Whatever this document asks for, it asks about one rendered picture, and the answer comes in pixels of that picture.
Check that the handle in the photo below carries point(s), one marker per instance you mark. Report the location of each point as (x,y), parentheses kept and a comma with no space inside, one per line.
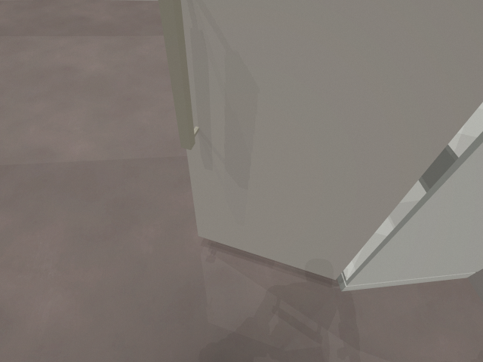
(172,25)

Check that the fridge door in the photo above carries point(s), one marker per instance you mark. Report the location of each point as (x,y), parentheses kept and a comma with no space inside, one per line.
(317,117)

